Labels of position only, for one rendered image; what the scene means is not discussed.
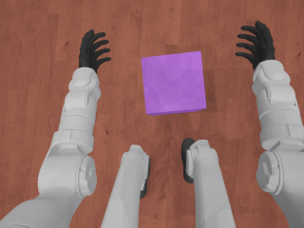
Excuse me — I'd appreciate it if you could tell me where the right robot forearm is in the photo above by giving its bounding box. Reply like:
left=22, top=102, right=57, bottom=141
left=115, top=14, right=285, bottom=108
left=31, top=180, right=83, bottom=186
left=252, top=60, right=304, bottom=152

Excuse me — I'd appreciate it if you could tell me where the carton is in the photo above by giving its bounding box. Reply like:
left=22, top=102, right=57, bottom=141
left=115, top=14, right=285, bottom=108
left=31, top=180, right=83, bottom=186
left=141, top=51, right=207, bottom=116

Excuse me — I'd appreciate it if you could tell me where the left robot upper arm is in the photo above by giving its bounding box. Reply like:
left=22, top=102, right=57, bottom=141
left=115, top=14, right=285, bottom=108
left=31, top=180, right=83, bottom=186
left=0, top=154, right=97, bottom=228

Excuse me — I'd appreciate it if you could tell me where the right robot upper arm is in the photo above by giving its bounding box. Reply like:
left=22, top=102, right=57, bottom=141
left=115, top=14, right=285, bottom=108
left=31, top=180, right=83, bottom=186
left=256, top=149, right=304, bottom=228

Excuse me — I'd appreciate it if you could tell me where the robot right hand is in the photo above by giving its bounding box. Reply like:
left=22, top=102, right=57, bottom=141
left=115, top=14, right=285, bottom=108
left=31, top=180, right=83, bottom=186
left=235, top=21, right=276, bottom=70

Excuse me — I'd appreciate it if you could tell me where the left robot forearm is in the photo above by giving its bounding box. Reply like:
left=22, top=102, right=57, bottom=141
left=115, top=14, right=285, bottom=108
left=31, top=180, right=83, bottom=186
left=38, top=66, right=102, bottom=192

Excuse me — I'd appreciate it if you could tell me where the robot left foot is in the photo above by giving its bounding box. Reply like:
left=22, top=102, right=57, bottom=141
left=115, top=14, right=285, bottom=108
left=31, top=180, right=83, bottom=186
left=140, top=158, right=151, bottom=199

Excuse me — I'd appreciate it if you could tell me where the robot right thigh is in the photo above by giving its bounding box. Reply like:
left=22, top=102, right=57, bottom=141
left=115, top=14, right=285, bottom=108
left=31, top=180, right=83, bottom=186
left=186, top=145, right=236, bottom=228

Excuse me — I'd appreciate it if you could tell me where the robot left hand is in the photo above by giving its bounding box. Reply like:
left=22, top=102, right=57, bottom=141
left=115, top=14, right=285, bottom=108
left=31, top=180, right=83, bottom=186
left=79, top=29, right=111, bottom=74

